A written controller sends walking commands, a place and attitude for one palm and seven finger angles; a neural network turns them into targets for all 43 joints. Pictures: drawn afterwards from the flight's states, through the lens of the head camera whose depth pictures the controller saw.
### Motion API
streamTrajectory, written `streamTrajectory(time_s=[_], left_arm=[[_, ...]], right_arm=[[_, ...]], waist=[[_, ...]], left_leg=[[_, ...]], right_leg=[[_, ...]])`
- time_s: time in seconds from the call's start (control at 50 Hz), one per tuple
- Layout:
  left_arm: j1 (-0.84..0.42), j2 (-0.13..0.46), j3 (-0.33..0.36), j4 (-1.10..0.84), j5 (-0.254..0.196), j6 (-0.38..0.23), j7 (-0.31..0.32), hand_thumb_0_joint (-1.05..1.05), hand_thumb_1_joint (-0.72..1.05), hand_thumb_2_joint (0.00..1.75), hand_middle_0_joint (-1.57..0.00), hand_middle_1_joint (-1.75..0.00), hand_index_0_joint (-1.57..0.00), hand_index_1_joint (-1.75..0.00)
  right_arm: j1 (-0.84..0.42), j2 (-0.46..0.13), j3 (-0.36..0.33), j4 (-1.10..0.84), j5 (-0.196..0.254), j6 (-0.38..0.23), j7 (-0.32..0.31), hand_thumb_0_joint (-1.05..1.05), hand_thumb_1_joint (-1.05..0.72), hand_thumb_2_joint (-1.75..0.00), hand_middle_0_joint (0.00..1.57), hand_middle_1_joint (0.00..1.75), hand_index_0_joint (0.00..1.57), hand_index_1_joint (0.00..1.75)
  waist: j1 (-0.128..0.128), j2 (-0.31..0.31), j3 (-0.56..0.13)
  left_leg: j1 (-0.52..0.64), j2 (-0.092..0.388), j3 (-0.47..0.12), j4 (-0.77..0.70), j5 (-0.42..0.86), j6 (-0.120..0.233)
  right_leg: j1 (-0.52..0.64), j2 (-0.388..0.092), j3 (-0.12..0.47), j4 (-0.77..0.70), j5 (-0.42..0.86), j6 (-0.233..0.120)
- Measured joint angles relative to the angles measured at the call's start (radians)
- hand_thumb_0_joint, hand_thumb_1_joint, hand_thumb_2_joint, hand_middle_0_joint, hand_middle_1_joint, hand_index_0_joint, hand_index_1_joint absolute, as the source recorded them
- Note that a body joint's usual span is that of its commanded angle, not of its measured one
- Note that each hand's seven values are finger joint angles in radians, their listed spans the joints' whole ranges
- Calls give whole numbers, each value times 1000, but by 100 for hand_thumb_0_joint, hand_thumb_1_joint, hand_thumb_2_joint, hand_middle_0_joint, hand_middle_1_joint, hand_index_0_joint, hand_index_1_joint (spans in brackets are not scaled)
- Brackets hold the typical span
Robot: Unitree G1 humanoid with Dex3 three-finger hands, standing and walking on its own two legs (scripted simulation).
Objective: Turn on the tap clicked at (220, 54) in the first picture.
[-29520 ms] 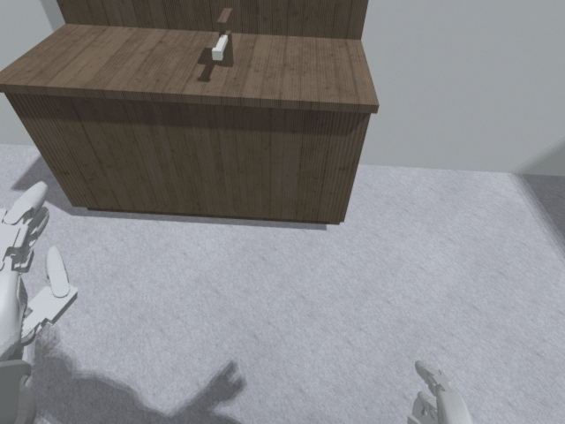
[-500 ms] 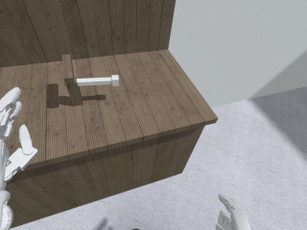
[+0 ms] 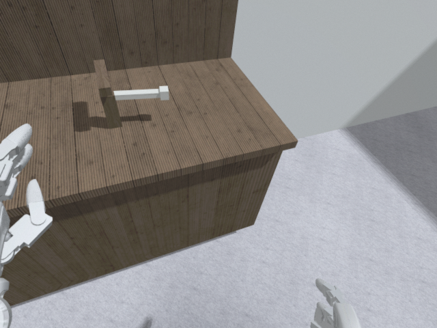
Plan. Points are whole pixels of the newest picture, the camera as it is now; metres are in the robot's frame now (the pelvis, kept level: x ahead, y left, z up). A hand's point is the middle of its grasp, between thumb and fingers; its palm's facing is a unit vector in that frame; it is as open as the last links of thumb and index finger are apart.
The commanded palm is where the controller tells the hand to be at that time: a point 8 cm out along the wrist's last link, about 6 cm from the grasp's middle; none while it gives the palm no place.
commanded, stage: stop stepping back and stand still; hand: left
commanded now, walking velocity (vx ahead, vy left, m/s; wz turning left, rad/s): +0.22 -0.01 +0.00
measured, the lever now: (164, 93) +0.69 +0.20 +0.03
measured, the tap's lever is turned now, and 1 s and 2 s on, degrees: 81 81 81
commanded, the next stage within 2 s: stand and check the lever's angle in 0.82 s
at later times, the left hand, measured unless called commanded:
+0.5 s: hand out of the picture +0.10 +0.26 +0.16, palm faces +0.48 -0.78 -0.40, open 7.4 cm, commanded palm +0.05 +0.28 +0.17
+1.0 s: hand out of the picture +0.10 +0.25 +0.16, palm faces +0.49 -0.79 -0.36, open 7.4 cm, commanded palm +0.05 +0.28 +0.17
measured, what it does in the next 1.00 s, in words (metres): steps on the spot: right foot, then left foot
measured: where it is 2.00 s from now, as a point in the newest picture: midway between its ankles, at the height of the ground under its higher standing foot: outside the picture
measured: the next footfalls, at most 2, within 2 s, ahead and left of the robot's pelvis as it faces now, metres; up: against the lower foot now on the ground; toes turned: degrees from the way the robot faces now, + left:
right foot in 0.10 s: +0.03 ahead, -0.11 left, +0.00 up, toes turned +1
left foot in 0.38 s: -0.06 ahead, +0.11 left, +0.00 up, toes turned +6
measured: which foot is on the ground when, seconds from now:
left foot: down 0.00-0.10, up 0.12-0.36, down 0.38-1.00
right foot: up 0.00-0.08, down 0.10-0.68, up 0.70-0.90, down 0.92-1.00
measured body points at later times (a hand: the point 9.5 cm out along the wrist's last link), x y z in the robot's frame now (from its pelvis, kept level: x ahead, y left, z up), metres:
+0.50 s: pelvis -0.09 -0.01 -0.02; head -0.12 -0.01 +0.43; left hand +0.06 +0.30 +0.18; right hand +0.07 -0.26 -0.10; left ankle -0.12 +0.15 -0.74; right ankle -0.02 -0.09 -0.74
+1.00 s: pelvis -0.08 -0.02 -0.01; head -0.09 -0.02 +0.44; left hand +0.07 +0.29 +0.17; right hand +0.09 -0.21 -0.11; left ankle -0.10 +0.11 -0.74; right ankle -0.03 -0.11 -0.74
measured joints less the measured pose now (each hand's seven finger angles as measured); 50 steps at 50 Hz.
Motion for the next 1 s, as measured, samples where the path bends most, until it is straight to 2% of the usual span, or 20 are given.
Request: streamTrajectory(time_s=[0.06, 0.1, 0.12, 0.16, 0.22, 0.28, 0.38, 0.42, 0.46, 0.52, 0.56, 0.6, 0.64, 0.68, 0.72, 0.78, 0.82, 0.92, 0.96, 1.0], left_arm=[[-2, 4, 6, 54, 7, 23, 8, 1, 89, 90, -21, -30, -21, -31], [-18, 10, 15, 81, 17, 35, 9, 1, 89, 90, -21, -30, -21, -31], [-36, -5, 6, 96, 20, 38, 6, 1, 89, 90, -20, -30, -21, -31], [-61, -37, -19, 122, 16, 34, 0, 1, 89, 90, -20, -30, -21, -31], [-79, -64, -36, 164, 12, 22, -9, 1, 89, 90, -20, -30, -21, -31], [-85, -74, -45, 190, 16, 15, -8, 1, 89, 90, -20, -30, -21, -31], [-29, -55, -40, 113, 9, 4, 6, 1, 89, 90, -21, -30, -21, -31], [-16, -26, -13, 116, 4, -3, 11, 1, 88, 90, -21, -30, -21, -31], [-7, -15, 9, 143, 7, 2, 12, 1, 88, 90, -21, -30, -21, -31], [-45, -24, 9, 180, 15, 7, 6, 1, 89, 90, -21, -30, -21, -31], [-70, -51, -6, 188, 16, 1, -3, 1, 89, 90, -20, -30, -21, -31], [-80, -80, -19, 180, 16, 3, -7, 1, 89, 90, -20, -30, -21, -31], [-83, -93, -31, 155, 18, 10, -1, 1, 89, 90, -20, -30, -21, -31], [-85, -99, -42, 122, 16, 13, 9, 2, 89, 90, -20, -30, -21, -31], [-97, -77, -32, 122, 20, 11, 21, 2, 89, 90, -20, -30, -21, -31], [-102, -49, -18, 150, 24, 18, 20, 2, 89, 90, -20, -30, -21, -31], [-98, -44, -17, 156, 23, 23, 19, 2, 89, 90, -20, -30, -21, -31], [-54, -29, -2, 142, 16, 16, 21, 1, 89, 90, -20, -30, -21, -31], [-67, -48, -10, 154, 17, 11, 16, 1, 89, 90, -20, -30, -21, -31], [-81, -72, -32, 156, 12, 20, 11, 1, 89, 90, -20, -30, -21, -31]], right_arm=[[27, -4, 5, 6, 1, 9, -10, 1, -90, -90, 21, 30, 20, 30], [30, -11, 8, 3, -2, 14, -11, 1, -90, -90, 21, 30, 20, 30], [20, -23, 6, 12, -2, 18, -11, 1, -90, -90, 21, 30, 20, 30], [7, -35, 1, 47, 7, 26, -12, 1, -90, -90, 21, 30, 20, 30], [11, -26, -1, 77, 17, 39, -15, 1, -91, -90, 21, 30, 20, 30], [22, -30, -6, 70, 13, 34, -25, 1, -91, -90, 21, 30, 20, 30], [42, -80, -39, 14, 6, 6, -50, 1, -91, -90, 21, 30, 20, 30], [35, -67, -50, 21, 11, 11, -57, 1, -91, -90, 20, 30, 20, 30], [45, -59, -49, 27, 15, 4, -54, 1, -91, -90, 20, 30, 20, 30], [59, -64, -46, 42, 16, -3, -39, 1, -91, -90, 20, 30, 20, 30], [52, -59, -42, 74, 13, 5, -29, 1, -91, -90, 20, 30, 20, 30], [40, -45, -28, 98, 10, 15, -21, 1, -91, -90, 20, 30, 20, 30], [31, -30, -11, 93, 4, 19, -22, 1, -91, -90, 20, 30, 20, 30], [23, -30, -1, 59, -4, 12, -28, 1, -91, -90, 20, 30, 20, 30], [2, -3, 0, 46, -5, 5, -29, 1, -91, -90, 21, 30, 20, 30], [7, 35, 12, 43, 3, -12, -10, 1, -91, -90, 20, 30, 20, 30], [16, 45, 26, 44, 5, -18, 0, 1, -91, -90, 21, 30, 20, 30], [32, 45, 46, 21, 1, -12, 2, 1, -90, -90, 21, 30, 20, 31], [11, 23, 37, 29, -3, -3, 0, 1, -90, -90, 21, 30, 21, 31], [-7, -1, 18, 49, 2, 9, 0, 1, -90, -90, 21, 30, 21, 31]], waist=[[6, 20, -24], [15, 14, -28], [18, 35, -18], [21, 49, -20], [17, 0, -63], [-12, -36, -105], [-49, -9, -106], [-43, -31, -82], [-38, -21, -77], [-22, 29, -50], [1, 28, -44], [18, 5, -43], [23, -17, -43], [14, 0, -39], [11, -15, -17], [-9, -25, -29], [-14, -14, -40], [-4, 7, -46], [5, 39, -27], [7, 57, -17]], left_leg=[[-6, -9, -7, -14, -24, -16], [-50, -27, 5, 65, -116, -33], [-90, -24, -6, 176, -194, -43], [-165, -36, -34, 467, -264, -58], [-193, -33, -28, 712, -264, -60], [-109, 8, -11, 595, -281, -38], [152, 57, -3, 105, -292, -2], [159, 38, 3, 120, -262, -61], [162, 36, -3, 140, -259, -86], [116, 48, -40, 269, -334, -50], [39, 24, -41, 452, -371, -31], [-2, 10, -8, 524, -361, -20], [26, 13, 28, 412, -360, -7], [71, 24, 17, 244, -344, 8], [74, 19, 35, 251, -261, -10], [108, 5, 36, 183, -220, -23], [131, 9, 28, 123, -191, -32], [125, 27, 25, 120, -199, -63], [96, 49, 17, 190, -241, -62], [73, 50, -3, 243, -265, -47]], right_leg=[[131, -1, -18, -224, 13, -19], [204, -17, -22, -386, 151, -49], [201, -10, -31, -386, 220, -59], [190, -7, -38, -355, 220, -61], [162, -33, -23, -342, 205, -58], [118, -63, -25, -339, 221, -53], [34, -77, -55, -243, 197, -34], [22, -86, -35, -168, 104, -19], [39, -72, -39, -156, 50, -10], [81, -51, -71, -217, 201, -42], [78, -55, -80, -219, 202, -56], [75, -63, -73, -232, 202, -58], [61, -73, -72, -221, 184, -58], [22, -58, -77, -146, 67, -50], [-31, -45, -30, 37, -17, -32], [-78, -50, -7, 209, 17, -12], [-55, -65, -23, 139, 39, -4], [120, -75, -42, -284, 114, -8], [120, -52, -50, -302, 224, -27], [116, -40, -62, -286, 205, -39]])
